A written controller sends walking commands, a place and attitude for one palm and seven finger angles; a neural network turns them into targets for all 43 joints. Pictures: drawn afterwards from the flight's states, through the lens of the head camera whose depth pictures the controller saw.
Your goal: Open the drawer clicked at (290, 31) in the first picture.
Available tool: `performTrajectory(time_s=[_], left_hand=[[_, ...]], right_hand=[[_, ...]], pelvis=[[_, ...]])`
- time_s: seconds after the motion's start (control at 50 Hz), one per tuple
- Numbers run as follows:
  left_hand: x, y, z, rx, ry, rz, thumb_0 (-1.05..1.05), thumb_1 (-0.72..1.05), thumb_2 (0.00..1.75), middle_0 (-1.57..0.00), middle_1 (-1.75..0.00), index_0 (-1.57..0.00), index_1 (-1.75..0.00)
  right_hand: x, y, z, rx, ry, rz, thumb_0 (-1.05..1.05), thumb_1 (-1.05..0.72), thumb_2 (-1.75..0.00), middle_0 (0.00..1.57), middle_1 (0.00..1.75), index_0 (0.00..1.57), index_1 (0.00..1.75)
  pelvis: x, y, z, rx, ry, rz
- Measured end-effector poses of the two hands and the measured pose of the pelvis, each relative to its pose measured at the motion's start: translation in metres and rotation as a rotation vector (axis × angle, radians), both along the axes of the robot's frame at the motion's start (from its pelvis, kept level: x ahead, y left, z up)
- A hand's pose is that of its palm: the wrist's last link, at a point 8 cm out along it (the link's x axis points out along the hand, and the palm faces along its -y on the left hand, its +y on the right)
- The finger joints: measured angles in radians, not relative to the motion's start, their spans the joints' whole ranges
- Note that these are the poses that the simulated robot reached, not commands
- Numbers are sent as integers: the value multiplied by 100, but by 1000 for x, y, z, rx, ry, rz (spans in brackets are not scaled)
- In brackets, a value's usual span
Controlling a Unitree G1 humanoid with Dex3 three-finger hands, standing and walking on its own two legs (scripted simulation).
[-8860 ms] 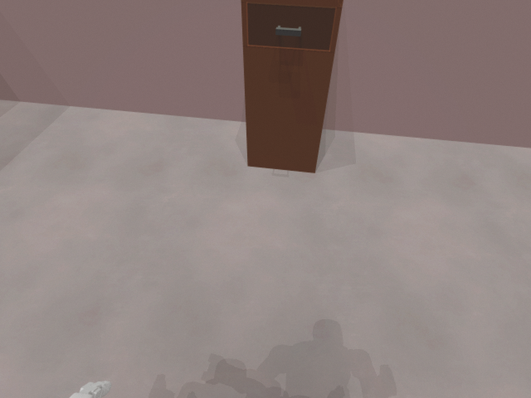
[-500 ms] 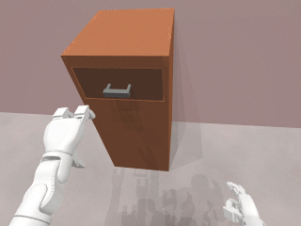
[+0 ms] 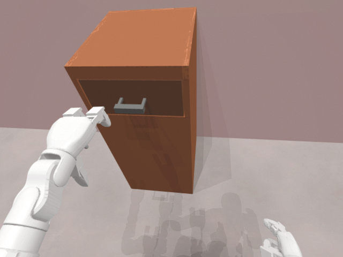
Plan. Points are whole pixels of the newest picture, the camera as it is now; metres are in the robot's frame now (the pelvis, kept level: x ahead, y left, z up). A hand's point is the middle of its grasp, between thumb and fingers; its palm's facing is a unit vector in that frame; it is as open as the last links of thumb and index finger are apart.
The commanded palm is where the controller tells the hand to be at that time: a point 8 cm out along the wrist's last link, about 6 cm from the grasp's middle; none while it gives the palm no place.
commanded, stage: raise the hand with hooked fingers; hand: left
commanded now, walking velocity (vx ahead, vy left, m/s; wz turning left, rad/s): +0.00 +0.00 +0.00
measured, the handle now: (131, 104) +0.56 +0.23 +0.00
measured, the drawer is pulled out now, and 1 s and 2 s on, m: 0.00 0.00 0.00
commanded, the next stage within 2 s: move the hooked fingers above the handle in 0.18 s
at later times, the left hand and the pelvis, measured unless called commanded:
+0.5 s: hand (90, 150) +0.31 +0.23 +0.10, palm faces -0.02 -0.05 -1.00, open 13.9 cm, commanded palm +0.30 +0.24 +0.16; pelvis -0.02 +0.00 +0.00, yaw +1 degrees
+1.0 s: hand (111, 125) +0.40 +0.22 +0.08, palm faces -0.03 -0.03 -1.00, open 13.8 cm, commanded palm +0.38 +0.24 +0.14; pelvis -0.01 +0.00 +0.00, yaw -1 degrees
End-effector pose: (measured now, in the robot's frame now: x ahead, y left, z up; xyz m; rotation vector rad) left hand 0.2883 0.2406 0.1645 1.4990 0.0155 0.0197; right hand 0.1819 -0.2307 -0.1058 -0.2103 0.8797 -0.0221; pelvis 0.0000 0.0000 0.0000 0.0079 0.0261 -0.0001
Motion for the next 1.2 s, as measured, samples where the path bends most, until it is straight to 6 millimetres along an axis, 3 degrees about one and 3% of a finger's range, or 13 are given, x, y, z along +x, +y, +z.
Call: performTrajectory(time_s=[0.1, 0.26, 0.42, 0.56, 0.78, 0.92, 1.06, 1.2], left_hand=[[-8, -5, -6, -7, -20, -48, 0, -49, 30, -32, -120, -31, -120], [-13, 7, 6, 16, -113, 9, 0, -49, 30, -32, -120, -32, -120], [-8, 5, -3, 17, -22, 31, 0, -49, 30, -31, -120, -31, -120], [11, -10, -15, 21, 6, -75, 0, -49, 30, -32, -120, -32, -120], [57, 0, -14, 52, -4, -15, 0, -49, 30, -31, -120, -31, -120], [81, -14, -28, 45, 52, -70, 0, -49, 30, -31, -120, -31, -120], [103, -20, -27, 36, -15, -97, 0, -49, 30, -32, -120, -32, -120], [124, -3, -31, 72, 9, 16, 0, -49, 30, -31, -120, -31, -120]], right_hand=[[-8, -4, -1, -16, 15, -9, 1, -91, -90, 20, 30, 20, 30], [-10, 6, 0, 10, 7, -3, 1, -91, -90, 20, 30, 20, 30], [-5, 21, 4, 36, -31, 13, 1, -91, -90, 20, 30, 20, 30], [-18, 17, 4, 8, -23, -8, 1, -91, -90, 20, 30, 21, 30], [-68, -12, -14, -33, 117, -111, 1, -91, -90, 20, 30, 20, 30], [-93, -26, -19, -59, 182, -173, 1, -91, -90, 20, 30, 20, 30], [-104, -30, -22, -65, 216, -211, 1, -91, -90, 20, 30, 20, 30], [-105, -28, -27, -50, 240, -217, 1, -91, -90, 20, 30, 20, 30]], pelvis=[[-3, 0, 0, 1, 1, -1], [-9, 2, 0, 1, -2, 3], [-16, 4, 0, 3, -15, 8], [-21, 3, 0, 3, -5, 7], [-19, 3, -2, 3, 43, -2], [-13, 4, -4, 4, 70, -10], [-8, 4, -6, 4, 103, -19], [-4, 4, -8, 3, 132, -21]])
